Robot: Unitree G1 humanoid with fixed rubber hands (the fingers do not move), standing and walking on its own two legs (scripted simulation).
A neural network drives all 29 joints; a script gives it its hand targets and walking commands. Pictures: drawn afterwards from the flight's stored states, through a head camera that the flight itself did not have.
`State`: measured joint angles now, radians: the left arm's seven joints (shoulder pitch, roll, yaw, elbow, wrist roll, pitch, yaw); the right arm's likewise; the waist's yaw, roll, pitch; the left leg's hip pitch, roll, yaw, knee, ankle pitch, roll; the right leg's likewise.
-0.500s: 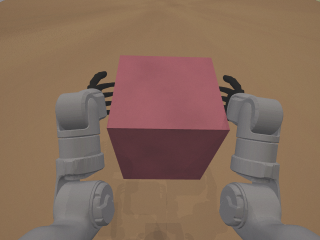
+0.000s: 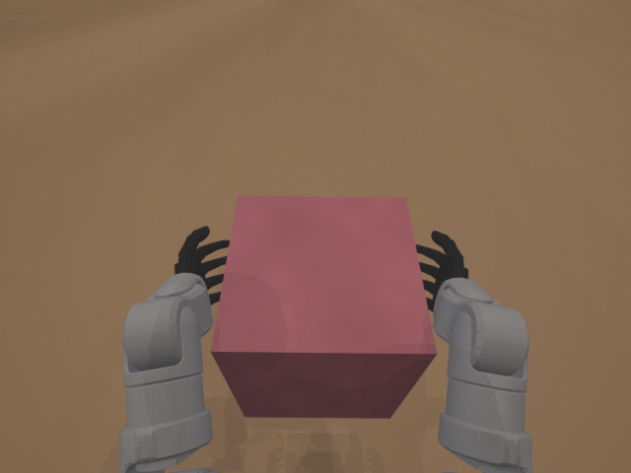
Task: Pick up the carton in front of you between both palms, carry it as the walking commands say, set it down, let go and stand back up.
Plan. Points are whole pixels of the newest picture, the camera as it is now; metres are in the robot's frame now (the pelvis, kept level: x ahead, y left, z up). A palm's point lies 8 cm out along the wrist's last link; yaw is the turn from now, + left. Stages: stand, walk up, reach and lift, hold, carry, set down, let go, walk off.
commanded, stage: carry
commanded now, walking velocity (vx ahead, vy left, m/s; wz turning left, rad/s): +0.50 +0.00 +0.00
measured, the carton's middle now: (319, 315) +0.32 +0.00 +0.02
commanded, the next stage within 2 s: none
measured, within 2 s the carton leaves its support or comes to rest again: neither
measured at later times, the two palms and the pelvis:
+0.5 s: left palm (202, 167) +0.55 +0.18 +0.09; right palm (391, 171) +0.53 -0.12 +0.10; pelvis +0.30 +0.04 +0.00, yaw -2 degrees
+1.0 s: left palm (250, 81) +0.83 +0.13 +0.09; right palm (391, 81) +0.85 -0.17 +0.09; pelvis +0.60 -0.03 +0.01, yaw +2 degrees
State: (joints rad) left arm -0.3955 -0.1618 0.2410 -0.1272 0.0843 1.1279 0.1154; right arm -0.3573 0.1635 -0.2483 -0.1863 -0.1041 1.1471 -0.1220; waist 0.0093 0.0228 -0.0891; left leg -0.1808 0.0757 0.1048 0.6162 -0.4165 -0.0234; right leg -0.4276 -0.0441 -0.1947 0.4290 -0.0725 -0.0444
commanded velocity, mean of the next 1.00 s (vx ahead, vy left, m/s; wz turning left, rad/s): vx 0.46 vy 0.00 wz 0.00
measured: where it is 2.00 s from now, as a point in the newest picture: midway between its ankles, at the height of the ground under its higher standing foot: (315, 316)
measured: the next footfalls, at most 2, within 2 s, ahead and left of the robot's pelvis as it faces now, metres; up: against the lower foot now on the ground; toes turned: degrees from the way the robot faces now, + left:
left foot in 0.36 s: +0.39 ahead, +0.13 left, +0.00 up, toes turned +11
right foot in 0.84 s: +0.74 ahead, -0.12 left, +0.00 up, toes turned -12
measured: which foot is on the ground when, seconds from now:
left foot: up 0.00-0.34, down 0.36-0.86, up 0.88-1.00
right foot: down 0.00-0.36, up 0.38-0.82, down 0.84-1.00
